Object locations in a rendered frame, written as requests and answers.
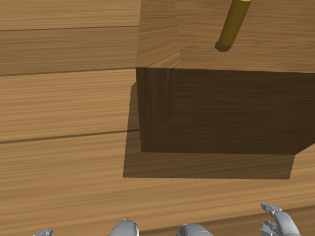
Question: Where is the bottle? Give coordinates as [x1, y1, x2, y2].
[219, 0, 252, 46]

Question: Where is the right robot hand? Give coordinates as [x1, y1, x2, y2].
[260, 203, 300, 236]

